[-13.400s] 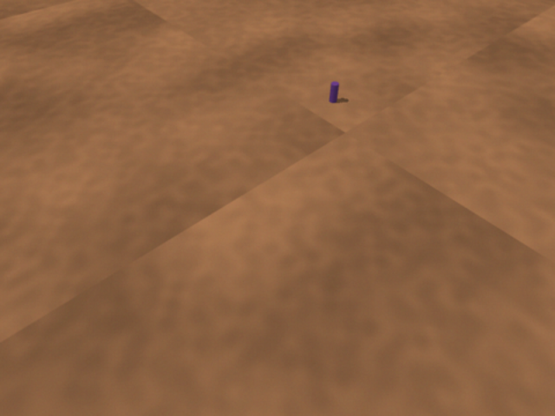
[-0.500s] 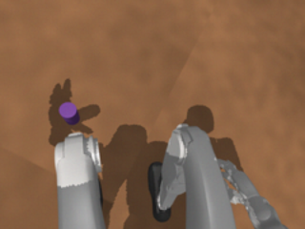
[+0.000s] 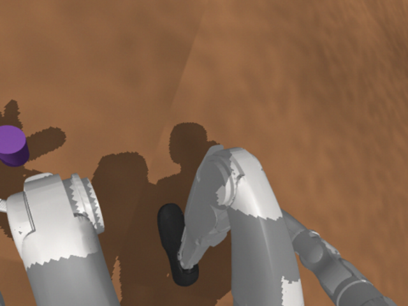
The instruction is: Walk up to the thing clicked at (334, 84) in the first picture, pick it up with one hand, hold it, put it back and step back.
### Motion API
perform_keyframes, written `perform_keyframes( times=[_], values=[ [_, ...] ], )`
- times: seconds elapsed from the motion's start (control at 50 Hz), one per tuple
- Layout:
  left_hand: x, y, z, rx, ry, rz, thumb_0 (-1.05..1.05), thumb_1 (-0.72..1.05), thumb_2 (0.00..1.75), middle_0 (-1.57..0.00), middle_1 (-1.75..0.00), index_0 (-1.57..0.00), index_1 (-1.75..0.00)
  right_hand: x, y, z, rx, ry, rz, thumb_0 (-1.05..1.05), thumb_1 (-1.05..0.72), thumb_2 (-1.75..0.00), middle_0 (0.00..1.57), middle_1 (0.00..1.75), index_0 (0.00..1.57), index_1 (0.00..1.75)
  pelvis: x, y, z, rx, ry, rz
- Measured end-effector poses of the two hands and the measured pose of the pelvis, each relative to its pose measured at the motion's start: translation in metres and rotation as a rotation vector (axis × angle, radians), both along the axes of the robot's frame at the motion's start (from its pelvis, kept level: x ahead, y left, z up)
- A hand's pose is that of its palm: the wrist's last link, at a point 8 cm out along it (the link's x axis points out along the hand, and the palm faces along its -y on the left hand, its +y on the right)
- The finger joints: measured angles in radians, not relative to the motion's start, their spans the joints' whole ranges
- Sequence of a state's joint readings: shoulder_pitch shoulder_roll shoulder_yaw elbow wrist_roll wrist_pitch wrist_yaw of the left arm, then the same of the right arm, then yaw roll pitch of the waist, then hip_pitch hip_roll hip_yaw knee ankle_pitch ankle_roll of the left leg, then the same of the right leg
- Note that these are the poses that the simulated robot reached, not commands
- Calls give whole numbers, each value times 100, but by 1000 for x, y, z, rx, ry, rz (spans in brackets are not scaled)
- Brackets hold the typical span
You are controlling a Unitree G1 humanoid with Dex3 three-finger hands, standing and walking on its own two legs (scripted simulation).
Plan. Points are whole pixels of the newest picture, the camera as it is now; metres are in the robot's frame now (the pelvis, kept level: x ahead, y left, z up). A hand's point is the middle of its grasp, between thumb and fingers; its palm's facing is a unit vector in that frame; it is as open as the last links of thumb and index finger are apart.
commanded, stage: close in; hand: left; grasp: from the side
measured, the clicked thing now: (11, 148) +0.41 +0.24 -0.23
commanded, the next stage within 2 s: close in 0.38 s
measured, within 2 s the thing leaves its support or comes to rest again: leaves its support in 1.50 s
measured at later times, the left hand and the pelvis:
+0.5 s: hand (17, 158) +0.38 +0.23 -0.19, palm faces +0.05 -1.00 +0.04, open 16.8 cm; pelvis -0.01 +0.01 +0.00, yaw -2 degrees
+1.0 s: hand (17, 149) +0.40 +0.23 -0.20, palm faces +0.10 -1.00 +0.00, open 7.8 cm; pelvis -0.01 +0.01 +0.00, yaw -4 degrees
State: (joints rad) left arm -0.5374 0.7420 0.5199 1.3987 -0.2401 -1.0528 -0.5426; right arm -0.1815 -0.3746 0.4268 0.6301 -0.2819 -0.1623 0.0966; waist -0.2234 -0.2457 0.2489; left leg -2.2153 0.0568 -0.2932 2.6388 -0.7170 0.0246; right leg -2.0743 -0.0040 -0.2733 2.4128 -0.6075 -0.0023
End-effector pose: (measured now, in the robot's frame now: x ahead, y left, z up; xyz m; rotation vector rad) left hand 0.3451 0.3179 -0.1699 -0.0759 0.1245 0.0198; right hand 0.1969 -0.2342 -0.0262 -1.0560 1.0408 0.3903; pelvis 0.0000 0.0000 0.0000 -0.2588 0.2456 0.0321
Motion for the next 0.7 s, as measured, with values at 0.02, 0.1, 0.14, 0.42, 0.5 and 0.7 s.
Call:
perform_keyframes(
  times=[0.02, 0.1, 0.14, 0.42, 0.5, 0.7],
  values=[
    [2, -2, -1, -1, -11, 13, -1, -51, 3, -5, -7, -6, -7, -1, 0, 1, -8, 1, 7, 1, -91, -90, 21, 30, 21, 30, -1, 0, -1, -4, -9, -2],
    [5, -7, -4, 5, -33, 45, -1, -52, 2, -6, -7, -7, -6, -8, 0, 7, -43, 13, 26, 1, -91, -90, 21, 30, 21, 30, -4, 1, -4, -19, -38, -9],
    [4, -9, -6, 14, -32, 43, -1, -51, 1, -6, -7, -7, -6, -12, 0, 8, -57, 22, 30, 1, -91, -90, 21, 30, 21, 30, -6, 2, -4, -26, -48, -11],
    [6, -33, -20, 28, -36, 22, -1, -43, 3, -7, -6, -8, -4, -39, 6, 16, -119, 105, 50, 0, -90, -90, 21, 30, 21, 30, -11, 8, -4, -66, -83, -22],
    [12, -38, -24, 37, -45, 23, -1, -38, 5, -7, -6, -8, -5, -40, 7, 17, -137, 122, 59, 0, -90, -90, 21, 30, 21, 30, -11, 9, -4, -74, -85, -27],
    [9, -38, -37, 60, -32, 62, 0, -6, 29, -28, -24, -28, -25, -37, 9, 15, -162, 160, 87, 0, -89, -90, 21, 30, 21, 30, -9, 10, -4, -89, -92, -36]
  ],
)
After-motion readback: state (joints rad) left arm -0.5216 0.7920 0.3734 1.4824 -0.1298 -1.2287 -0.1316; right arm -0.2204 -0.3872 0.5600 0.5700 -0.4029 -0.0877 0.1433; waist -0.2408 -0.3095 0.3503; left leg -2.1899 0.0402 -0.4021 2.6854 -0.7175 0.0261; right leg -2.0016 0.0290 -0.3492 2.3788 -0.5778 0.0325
